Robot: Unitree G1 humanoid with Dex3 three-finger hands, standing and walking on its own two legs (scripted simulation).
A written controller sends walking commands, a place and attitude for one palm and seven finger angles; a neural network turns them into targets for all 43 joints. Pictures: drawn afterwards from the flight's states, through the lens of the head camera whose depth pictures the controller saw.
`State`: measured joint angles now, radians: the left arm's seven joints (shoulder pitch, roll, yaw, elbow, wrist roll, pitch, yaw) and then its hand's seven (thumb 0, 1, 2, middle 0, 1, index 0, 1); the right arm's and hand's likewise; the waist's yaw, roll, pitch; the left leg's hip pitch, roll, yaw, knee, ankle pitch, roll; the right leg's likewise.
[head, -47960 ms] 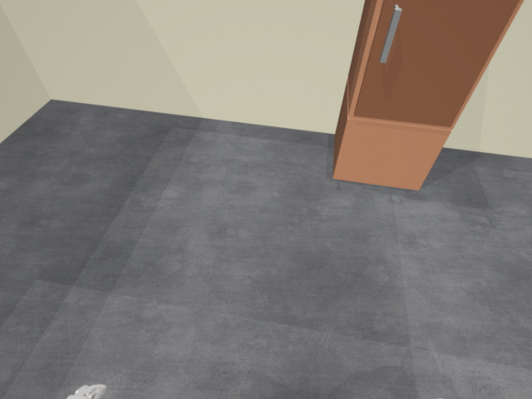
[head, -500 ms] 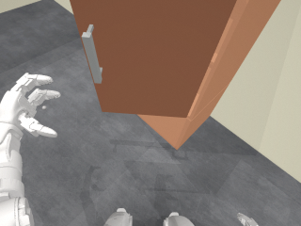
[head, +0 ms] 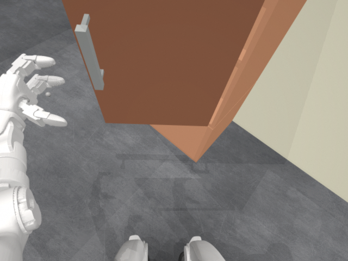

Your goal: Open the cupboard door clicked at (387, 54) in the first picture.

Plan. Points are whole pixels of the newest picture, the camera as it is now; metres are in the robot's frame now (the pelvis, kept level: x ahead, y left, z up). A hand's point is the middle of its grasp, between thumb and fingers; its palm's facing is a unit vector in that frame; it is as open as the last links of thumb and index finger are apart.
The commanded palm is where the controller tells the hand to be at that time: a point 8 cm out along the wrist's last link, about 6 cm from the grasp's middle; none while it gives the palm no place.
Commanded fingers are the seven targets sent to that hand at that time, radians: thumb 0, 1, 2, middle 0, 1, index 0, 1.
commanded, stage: move the hooked fingers beside the handle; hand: left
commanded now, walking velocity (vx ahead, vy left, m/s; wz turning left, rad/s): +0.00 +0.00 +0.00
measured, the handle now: (93, 55) +0.58 +0.19 +0.08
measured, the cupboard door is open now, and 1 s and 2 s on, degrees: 42 42 42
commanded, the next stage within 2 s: slide the fingers in behind the handle in 1.28 s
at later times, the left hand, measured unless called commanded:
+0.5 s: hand (68, 64) +0.54 +0.24 +0.09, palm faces -0.01 -1.00 +0.00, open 13.9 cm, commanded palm +0.53 +0.29 +0.08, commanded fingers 0.00 -0.50 0.30 -0.30 -1.20 -0.30 -1.20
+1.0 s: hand (63, 68) +0.53 +0.25 +0.08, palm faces -0.03 -1.00 +0.00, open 14.0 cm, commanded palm +0.52 +0.28 +0.08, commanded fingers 0.00 -0.50 0.30 -0.30 -1.20 -0.30 -1.20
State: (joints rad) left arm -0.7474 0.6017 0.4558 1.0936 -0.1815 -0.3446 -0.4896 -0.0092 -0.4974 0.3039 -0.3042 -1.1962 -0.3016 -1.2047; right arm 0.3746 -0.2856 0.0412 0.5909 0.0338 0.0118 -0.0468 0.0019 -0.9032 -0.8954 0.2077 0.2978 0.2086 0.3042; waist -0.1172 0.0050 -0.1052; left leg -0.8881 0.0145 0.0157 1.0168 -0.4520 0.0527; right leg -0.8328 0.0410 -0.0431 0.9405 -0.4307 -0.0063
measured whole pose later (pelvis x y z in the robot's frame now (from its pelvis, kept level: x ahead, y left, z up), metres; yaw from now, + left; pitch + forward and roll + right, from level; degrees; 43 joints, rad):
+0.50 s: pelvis +0.00 +0.00 -0.01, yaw -1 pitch +24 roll -5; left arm -1.06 0.77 0.48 1.30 -0.06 -0.31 -0.41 -0.01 -0.50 0.30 -0.30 -1.20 -0.30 -1.20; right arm 0.42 -0.30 0.07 0.59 0.01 0.07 -0.04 0.00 -0.90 -0.90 0.21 0.30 0.21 0.30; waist -0.23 0.02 -0.08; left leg -1.04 0.03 0.00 1.08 -0.47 0.05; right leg -0.97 0.06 -0.06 0.98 -0.43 -0.01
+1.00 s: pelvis +0.01 +0.00 -0.01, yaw -1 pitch +24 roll -5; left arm -0.99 0.70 0.44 1.22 -0.10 -0.31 -0.43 -0.01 -0.50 0.30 -0.30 -1.20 -0.30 -1.20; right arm 0.41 -0.29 0.05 0.60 0.00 0.09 -0.02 0.00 -0.90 -0.90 0.21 0.30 0.21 0.30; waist -0.19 0.02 -0.10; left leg -1.00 0.03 -0.02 1.06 -0.47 0.05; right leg -0.92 0.06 -0.07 0.94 -0.43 -0.01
